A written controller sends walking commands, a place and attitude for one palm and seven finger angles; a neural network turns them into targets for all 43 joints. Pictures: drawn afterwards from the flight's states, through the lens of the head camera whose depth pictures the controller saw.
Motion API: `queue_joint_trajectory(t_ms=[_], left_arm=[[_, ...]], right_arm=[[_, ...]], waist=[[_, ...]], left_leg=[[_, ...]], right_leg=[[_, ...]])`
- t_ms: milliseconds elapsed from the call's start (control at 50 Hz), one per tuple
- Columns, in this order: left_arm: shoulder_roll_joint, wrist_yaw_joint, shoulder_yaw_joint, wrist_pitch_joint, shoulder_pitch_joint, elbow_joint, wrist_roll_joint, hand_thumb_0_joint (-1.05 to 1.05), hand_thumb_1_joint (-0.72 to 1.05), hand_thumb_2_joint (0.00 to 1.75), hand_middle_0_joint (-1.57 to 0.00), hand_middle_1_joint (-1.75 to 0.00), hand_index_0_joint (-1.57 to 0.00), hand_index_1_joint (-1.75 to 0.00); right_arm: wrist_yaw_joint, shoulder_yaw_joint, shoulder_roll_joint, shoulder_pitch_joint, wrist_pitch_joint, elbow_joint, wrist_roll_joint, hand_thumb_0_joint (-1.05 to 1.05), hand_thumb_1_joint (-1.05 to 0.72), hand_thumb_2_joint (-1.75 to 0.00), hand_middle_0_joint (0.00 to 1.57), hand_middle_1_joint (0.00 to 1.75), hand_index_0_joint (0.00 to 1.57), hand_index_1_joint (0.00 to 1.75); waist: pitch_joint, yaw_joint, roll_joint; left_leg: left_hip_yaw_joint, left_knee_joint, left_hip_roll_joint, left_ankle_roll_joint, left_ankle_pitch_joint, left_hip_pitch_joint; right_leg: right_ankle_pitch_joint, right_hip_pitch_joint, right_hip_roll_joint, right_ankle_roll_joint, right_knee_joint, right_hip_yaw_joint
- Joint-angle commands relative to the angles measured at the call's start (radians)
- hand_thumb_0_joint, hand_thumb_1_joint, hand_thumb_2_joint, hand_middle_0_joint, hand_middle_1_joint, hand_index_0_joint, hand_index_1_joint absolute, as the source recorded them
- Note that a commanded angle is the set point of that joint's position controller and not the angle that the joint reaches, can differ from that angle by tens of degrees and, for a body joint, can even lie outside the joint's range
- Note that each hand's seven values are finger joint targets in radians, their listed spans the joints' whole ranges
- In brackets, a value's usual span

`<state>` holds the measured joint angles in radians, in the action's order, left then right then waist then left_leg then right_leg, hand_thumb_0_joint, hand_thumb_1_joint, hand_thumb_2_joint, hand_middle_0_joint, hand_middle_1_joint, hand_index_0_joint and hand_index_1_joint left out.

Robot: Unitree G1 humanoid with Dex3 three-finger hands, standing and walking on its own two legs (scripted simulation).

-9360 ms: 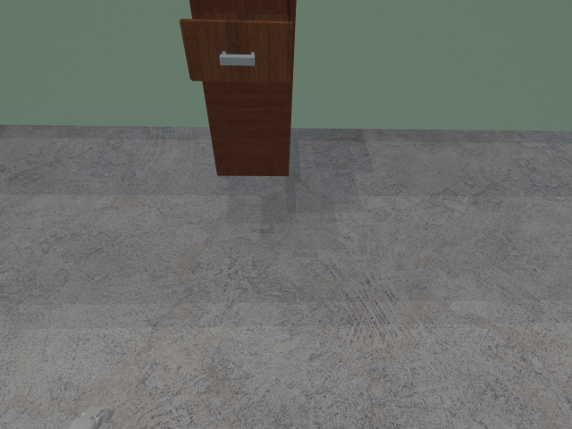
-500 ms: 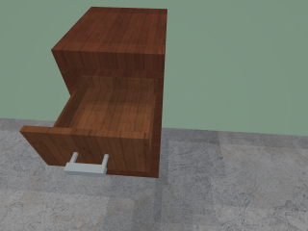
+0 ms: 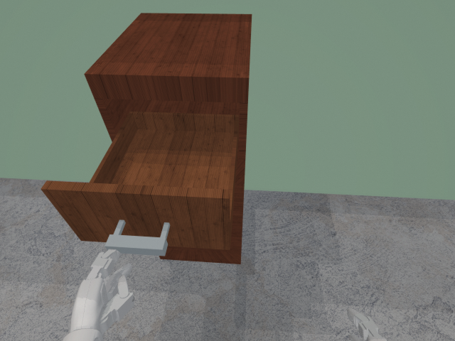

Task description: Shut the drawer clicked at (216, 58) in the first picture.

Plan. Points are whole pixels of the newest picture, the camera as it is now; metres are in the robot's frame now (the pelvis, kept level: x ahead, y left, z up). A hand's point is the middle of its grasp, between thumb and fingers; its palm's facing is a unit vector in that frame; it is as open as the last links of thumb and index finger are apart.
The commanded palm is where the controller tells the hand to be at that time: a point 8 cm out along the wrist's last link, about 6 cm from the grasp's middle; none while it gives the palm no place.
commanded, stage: raise the hand and make a fist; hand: left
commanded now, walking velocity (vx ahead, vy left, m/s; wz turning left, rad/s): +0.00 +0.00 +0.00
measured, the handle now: (140, 235) +0.31 +0.17 +0.02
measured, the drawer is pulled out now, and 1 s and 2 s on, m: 0.29 0.29 0.29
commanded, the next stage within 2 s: bring the fist close to the handle in 1.68 s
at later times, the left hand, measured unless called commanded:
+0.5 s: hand (150, 321) +0.16 +0.13 +0.02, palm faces -0.09 -1.00 -0.04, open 4.4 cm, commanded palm +0.12 +0.20 +0.03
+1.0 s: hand (120, 327) +0.14 +0.14 +0.08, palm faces -0.01 -1.00 -0.04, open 3.1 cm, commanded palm +0.09 +0.19 +0.09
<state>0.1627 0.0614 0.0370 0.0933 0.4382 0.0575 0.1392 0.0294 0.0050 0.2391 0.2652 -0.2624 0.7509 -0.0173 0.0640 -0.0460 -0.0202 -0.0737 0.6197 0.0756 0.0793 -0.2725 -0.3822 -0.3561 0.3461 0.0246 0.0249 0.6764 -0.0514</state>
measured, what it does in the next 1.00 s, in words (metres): stands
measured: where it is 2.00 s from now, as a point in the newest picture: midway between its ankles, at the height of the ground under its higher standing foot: outside the picture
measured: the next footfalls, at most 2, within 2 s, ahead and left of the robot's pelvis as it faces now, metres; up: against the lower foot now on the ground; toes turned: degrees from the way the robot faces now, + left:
none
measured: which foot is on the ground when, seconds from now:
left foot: down 0.00-1.00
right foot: down 0.00-1.00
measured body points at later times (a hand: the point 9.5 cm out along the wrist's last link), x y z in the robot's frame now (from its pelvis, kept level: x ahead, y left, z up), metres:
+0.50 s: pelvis -0.01 -0.04 -0.04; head +0.01 -0.04 +0.41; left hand +0.16 +0.18 +0.02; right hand +0.17 -0.24 -0.12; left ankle +0.03 +0.07 -0.72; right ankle -0.01 -0.10 -0.72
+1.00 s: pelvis +0.01 -0.01 -0.03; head +0.00 -0.01 +0.42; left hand +0.13 +0.20 +0.09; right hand +0.23 -0.22 -0.06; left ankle +0.03 +0.07 -0.72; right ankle -0.01 -0.10 -0.72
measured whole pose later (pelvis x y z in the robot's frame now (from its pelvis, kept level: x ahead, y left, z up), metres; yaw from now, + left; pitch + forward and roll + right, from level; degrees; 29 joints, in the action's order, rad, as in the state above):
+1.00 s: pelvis +0.01 -0.01 -0.03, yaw +1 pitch +6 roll -2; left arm 0.20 -0.22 0.05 0.30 0.80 -0.46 0.24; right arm 0.02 0.00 0.22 0.20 -0.26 0.49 -0.06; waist 0.14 0.03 -0.05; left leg -0.02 0.91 0.02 0.07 -0.42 -0.59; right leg -0.46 0.50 -0.03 0.04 0.86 -0.11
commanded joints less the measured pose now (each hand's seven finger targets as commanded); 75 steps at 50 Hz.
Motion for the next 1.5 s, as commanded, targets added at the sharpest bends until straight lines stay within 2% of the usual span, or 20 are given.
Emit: queue_joint_trajectory(t_ms=[0, 20, 80, 120, 180, 220, 300, 400, 420, 480, 520, 580, 620, 720, 840, 980, 1020, 1180, 1360, 1480], left_arm=[[-0.037, -0.228, -0.025, 0.285, 0.31, 0.003, 0.076, 0.0, 0.9, 0.9, -0.44, -0.56, -0.44, -0.56], [-0.035, -0.252, -0.029, 0.339, 0.295, -0.017, 0.067, 0.0, 0.9, 0.9, -0.46, -0.58, -0.46, -0.58], [0.123, -0.271, 0.064, 0.508, 0.099, -0.396, 0.07, 0.0, 0.9, 0.9, -0.52, -0.65, -0.52, -0.65], [0.239, -0.223, 0.15, 0.571, 0.038, -0.511, 0.056, 0.0, 0.9, 0.9, -0.56, -0.69, -0.56, -0.69], [0.129, -0.203, 0.074, 0.624, 0.052, -0.487, 0.064, 0.0, 0.9, 0.9, -0.62, -0.75, -0.62, -0.75], [0.109, -0.224, 0.045, 0.584, 0.033, -0.445, 0.068, 0.0, 0.9, 0.9, -0.66, -0.8, -0.66, -0.8], [0.113, -0.343, -0.007, 0.38, 0.102, -0.368, 0.109, 0.0, 0.9, 0.9, -0.74, -0.88, -0.74, -0.88], [0.226, -0.346, 0.175, 0.223, 0.132, -0.455, 0.149, 0.0, 0.9, 0.9, -0.84, -0.99, -0.84, -0.99], [0.251, -0.319, 0.23, 0.221, 0.157, -0.449, 0.153, 0.0, 0.9, 0.9, -0.86, -1.01, -0.86, -1.01], [0.168, -0.273, 0.226, 0.261, 0.247, -0.484, 0.178, 0.0, 0.9, 0.9, -0.92, -1.08, -0.92, -1.08], [0.179, -0.264, 0.242, 0.291, 0.301, -0.478, 0.163, 0.0, 0.9, 0.9, -0.96, -1.12, -0.96, -1.12], [0.133, -0.31, 0.144, 0.322, 0.338, -0.501, 0.144, 0.0, 0.9, 0.9, -1.02, -1.19, -1.02, -1.19], [0.128, -0.346, 0.121, 0.328, 0.342, -0.507, 0.148, 0.0, 0.9, 0.9, -1.06, -1.23, -1.06, -1.23], [0.192, -0.363, 0.174, 0.338, 0.372, -0.587, 0.164, 0.0, 0.9, 0.9, -1.16, -1.34, -1.16, -1.34], [0.117, -0.285, 0.107, 0.318, 0.411, -0.684, 0.143, 0.0, 0.9, 0.9, -1.28, -1.47, -1.28, -1.47], [0.104, -0.281, -0.007, 0.215, 0.406, -0.792, 0.086, 0.0, 0.9, 0.9, -1.4, -1.6, -1.4, -1.6], [0.141, -0.263, 0.023, 0.182, 0.393, -0.797, 0.069, 0.0, 0.9, 0.9, -1.4, -1.6, -1.4, -1.6], [0.105, -0.209, 0.003, 0.126, 0.365, -0.902, 0.069, 0.0, 0.9, 0.9, -1.4, -1.6, -1.4, -1.6], [0.116, -0.224, 0.009, 0.06, 0.37, -0.858, 0.069, 0.0, 0.9, 0.9, -1.4, -1.6, -1.4, -1.6], [0.131, -0.206, 0.05, 0.088, 0.377, -0.907, 0.081, 0.0, 0.9, 0.9, -1.4, -1.6, -1.4, -1.6]], right_arm=[[-0.024, 0.062, 0.134, -0.164, -0.028, -0.252, 0.001, 0.0, -0.9, -0.9, 0.2, 0.3, 0.2, 0.3], [-0.031, 0.063, 0.126, -0.158, -0.027, -0.275, -0.003, 0.0, -0.9, -0.9, 0.2, 0.3, 0.2, 0.3], [-0.04, 0.07, 0.109, -0.161, -0.051, -0.351, 0.011, 0.0, -0.9, -0.9, 0.2, 0.3, 0.2, 0.3], [-0.034, 0.066, 0.109, -0.128, -0.05, -0.332, 0.017, 0.0, -0.9, -0.9, 0.2, 0.3, 0.2, 0.3], [-0.027, 0.053, 0.087, -0.148, -0.04, -0.345, 0.01, 0.0, -0.9, -0.9, 0.2, 0.3, 0.2, 0.3], [-0.022, 0.043, 0.103, -0.142, -0.028, -0.358, -0.002, 0.0, -0.9, -0.9, 0.2, 0.3, 0.2, 0.3], [0.006, 0.034, 0.126, -0.132, -0.013, -0.418, -0.038, 0.0, -0.9, -0.9, 0.2, 0.3, 0.2, 0.3], [0.044, 0.029, 0.092, -0.135, 0.012, -0.427, -0.043, 0.0, -0.9, -0.9, 0.2, 0.3, 0.2, 0.3], [0.047, 0.029, 0.087, -0.148, 0.02, -0.412, -0.039, 0.0, -0.9, -0.9, 0.2, 0.3, 0.2, 0.3], [0.039, 0.031, 0.058, -0.139, 0.018, -0.391, -0.035, 0.0, -0.9, -0.9, 0.2, 0.3, 0.2, 0.3], [0.03, 0.038, 0.06, -0.148, 0.012, -0.373, -0.033, 0.0, -0.9, -0.9, 0.2, 0.3, 0.2, 0.3], [0.01, 0.041, 0.07, -0.131, -0.013, -0.375, -0.035, 0.0, -0.9, -0.9, 0.2, 0.3, 0.2, 0.3], [0.009, 0.044, 0.082, -0.133, -0.029, -0.375, -0.038, 0.0, -0.9, -0.9, 0.2, 0.3, 0.2, 0.3], [0.014, 0.056, 0.091, -0.118, -0.062, -0.377, -0.044, 0.0, -0.9, -0.9, 0.2, 0.3, 0.2, 0.3], [0.001, 0.048, 0.079, -0.128, -0.058, -0.403, -0.044, 0.0, -0.9, -0.9, 0.2, 0.3, 0.2, 0.3], [-0.015, 0.027, 0.089, -0.142, -0.053, -0.449, -0.045, 0.0, -0.9, -0.9, 0.2, 0.3, 0.2, 0.3], [-0.013, 0.022, 0.089, -0.153, -0.041, -0.446, -0.046, 0.0, -0.9, -0.9, 0.2, 0.3, 0.2, 0.3], [-0.011, -0.003, 0.078, -0.155, -0.03, -0.471, -0.049, 0.0, -0.9, -0.9, 0.2, 0.3, 0.2, 0.3], [-0.005, -0.009, 0.087, -0.164, -0.058, -0.457, -0.062, 0.0, -0.9, -0.9, 0.2, 0.3, 0.2, 0.3], [-0.005, -0.003, 0.08, -0.15, -0.079, -0.445, -0.056, 0.0, -0.9, -0.9, 0.2, 0.3, 0.2, 0.3]], waist=[[-0.046, 0.071, 0.354], [-0.05, 0.077, 0.318], [0.203, 0.095, -0.126], [0.231, 0.075, -0.229], [0.14, 0.029, -0.17], [0.095, -0.007, -0.104], [0.117, 0.001, 0.045], [0.207, 0.058, 0.092], [0.208, 0.073, 0.085], [0.181, 0.085, 0.054], [0.171, 0.092, 0.025], [0.161, 0.058, -0.01], [0.157, 0.04, 0.05], [0.189, 0.058, 0.042], [0.144, 0.072, -0.047], [0.098, 0.058, -0.034], [0.068, 0.063, -0.015], [0.033, 0.069, -0.019], [-0.021, 0.072, 0.004], [0.028, 0.082, -0.021]], left_leg=[[0.1, 0.085, -0.079, -0.088, -0.045, -0.222], [0.091, 0.106, -0.077, -0.085, -0.073, -0.251], [0.083, 0.175, -0.075, -0.073, -0.053, -0.161], [0.115, 0.21, -0.09, -0.072, -0.063, -0.155], [0.145, 0.263, -0.095, -0.056, -0.166, -0.249], [0.157, 0.278, -0.092, -0.046, -0.251, -0.305], [0.116, 0.293, -0.072, -0.033, -0.242, -0.357], [0.107, 0.283, -0.073, -0.032, -0.085, -0.31], [0.11, 0.278, -0.075, -0.036, -0.056, -0.306], [0.118, 0.241, -0.081, -0.045, 0.05, -0.256], [0.113, 0.236, -0.08, -0.046, 0.094, -0.238], [0.111, 0.235, -0.076, -0.04, 0.116, -0.205], [0.121, 0.244, -0.078, -0.032, 0.119, -0.194], [0.121, 0.213, -0.076, -0.033, 0.122, -0.145], [0.118, 0.149, -0.084, -0.037, 0.112, -0.08], [0.152, 0.1, -0.103, -0.036, 0.043, -0.057], [0.161, 0.084, -0.106, -0.036, 0.001, -0.065], [0.192, 0.013, -0.12, -0.05, -0.133, -0.042], [0.168, -0.011, -0.107, -0.047, -0.161, -0.063], [0.146, 0.013, -0.098, -0.045, -0.069, -0.021]], right_leg=[[-0.077, 0.261, -0.036, 0.006, -0.01, -0.03], [-0.104, 0.273, -0.029, 0.011, 0.006, -0.007], [-0.106, 0.299, -0.033, 0.032, 0.131, 0.033], [-0.095, 0.375, -0.044, 0.036, 0.187, 0.033], [-0.158, 0.469, -0.047, 0.036, 0.206, 0.036], [-0.227, 0.476, -0.039, 0.026, 0.166, 0.064], [-0.345, 0.347, -0.016, -0.004, 0.024, 0.156], [-0.145, 0.167, 0.019, -0.038, -0.001, 0.184], [-0.085, 0.149, 0.011, -0.037, 0.016, 0.168], [0.174, 0.12, 0.002, -0.035, 0.064, 0.109], [0.266, 0.115, 0.002, -0.042, 0.077, 0.097], [0.325, 0.142, 0.009, -0.062, 0.075, 0.096], [0.339, 0.149, 0.012, -0.081, 0.056, 0.11], [0.269, 0.138, -0.006, -0.048, 0.045, 0.081], [0.135, 0.184, -0.038, -0.001, 0.063, -0.011], [0.05, 0.203, -0.04, 0.0, 0.048, -0.034], [0.016, 0.2, -0.044, 0.001, 0.034, -0.032], [-0.067, 0.194, -0.046, 0.002, 0.022, -0.044], [-0.089, 0.152, -0.04, 0.001, -0.032, -0.027], [-0.038, 0.126, -0.042, 0.004, -0.04, -0.026]])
